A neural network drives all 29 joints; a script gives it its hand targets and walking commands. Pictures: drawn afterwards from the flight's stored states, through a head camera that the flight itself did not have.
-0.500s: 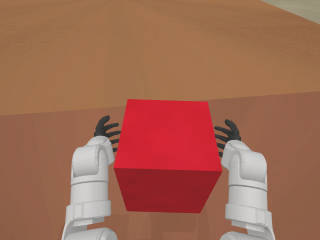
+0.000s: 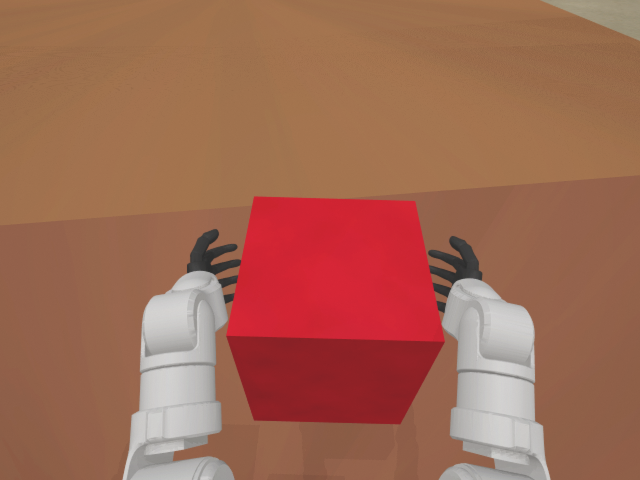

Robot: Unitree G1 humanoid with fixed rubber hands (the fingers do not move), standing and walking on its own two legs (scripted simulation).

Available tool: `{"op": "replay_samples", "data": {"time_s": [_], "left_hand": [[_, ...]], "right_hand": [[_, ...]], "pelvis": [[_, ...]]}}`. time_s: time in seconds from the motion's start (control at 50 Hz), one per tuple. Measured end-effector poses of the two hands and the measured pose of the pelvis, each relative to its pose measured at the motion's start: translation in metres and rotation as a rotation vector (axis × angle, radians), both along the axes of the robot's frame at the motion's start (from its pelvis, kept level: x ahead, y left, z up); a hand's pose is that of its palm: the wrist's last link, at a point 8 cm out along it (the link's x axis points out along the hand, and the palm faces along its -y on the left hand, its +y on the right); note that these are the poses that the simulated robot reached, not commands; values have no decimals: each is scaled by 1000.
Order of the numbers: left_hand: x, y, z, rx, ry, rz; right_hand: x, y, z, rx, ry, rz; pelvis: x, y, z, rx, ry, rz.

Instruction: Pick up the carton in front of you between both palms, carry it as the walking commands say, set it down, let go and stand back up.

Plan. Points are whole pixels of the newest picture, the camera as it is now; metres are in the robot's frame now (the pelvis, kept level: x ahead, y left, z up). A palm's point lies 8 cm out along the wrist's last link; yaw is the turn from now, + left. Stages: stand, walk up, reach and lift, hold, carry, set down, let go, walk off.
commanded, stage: carry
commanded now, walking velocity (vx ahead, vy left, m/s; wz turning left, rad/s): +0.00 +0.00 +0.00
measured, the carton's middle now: (330, 316) +0.34 +0.00 +0.04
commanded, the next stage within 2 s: none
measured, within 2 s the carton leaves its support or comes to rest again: neither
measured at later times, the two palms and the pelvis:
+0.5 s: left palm (193, 249) +0.35 +0.17 +0.15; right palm (454, 254) +0.35 -0.14 +0.15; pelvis +0.03 +0.01 +0.00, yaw +1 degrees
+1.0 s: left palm (243, 158) +0.57 +0.15 +0.14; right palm (426, 155) +0.60 -0.16 +0.14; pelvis +0.25 -0.03 +0.02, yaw +1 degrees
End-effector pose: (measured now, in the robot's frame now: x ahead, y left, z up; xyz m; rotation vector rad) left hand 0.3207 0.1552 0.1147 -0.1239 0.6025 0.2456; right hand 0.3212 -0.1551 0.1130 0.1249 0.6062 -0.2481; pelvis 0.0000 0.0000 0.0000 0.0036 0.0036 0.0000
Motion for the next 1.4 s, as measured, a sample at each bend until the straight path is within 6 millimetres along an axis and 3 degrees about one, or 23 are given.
{"op": "replay_samples", "data": {"time_s": [0.34, 0.46, 0.52, 0.66, 0.78, 0.86, 0.94, 1.1, 1.2, 1.3, 1.4], "left_hand": [[-3, 0, 5, -13, -26, 5], [21, 12, 25, 3, -103, 13], [41, 15, 34, 28, -100, 7], [105, 5, 38, 8, -67, 5], [161, -11, 28, -1, -85, 30], [181, -9, 13, -43, -14, 62], [214, -6, 16, -40, -6, 77], [324, -10, 48, -11, -117, 33], [406, -11, 44, -8, -123, -34], [468, -20, 38, -17, -31, -69], [522, -25, 54, -46, -55, -62]], "right_hand": [[-1, 0, 7, 3, -26, 3], [24, 10, 33, -14, -106, 2], [37, 12, 37, -2, -102, -11], [89, 4, 38, 13, -72, 2], [166, -12, 28, -4, -96, 31], [209, -6, 16, 19, -20, 67], [249, -2, 16, 50, -10, 69], [343, -6, 42, 24, -119, 26], [406, -8, 46, -1, -124, -20], [439, -14, 42, 34, -38, -66], [490, -20, 63, 16, -62, -75]], "pelvis": [[0, -1, -1, -5, 4, 10], [17, 8, -4, -2, 21, 7], [33, 13, -1, -14, 36, 19], [84, 2, 5, -28, 56, 29], [144, -21, -9, -44, 37, 37], [178, -31, 3, -23, 45, 29], [215, -34, 14, -10, 54, 28], [310, -20, 20, 3, 76, 10], [383, -1, 12, 34, 59, -14], [435, 7, 30, 12, 57, -15], [485, 3, 48, 0, 60, -16]]}}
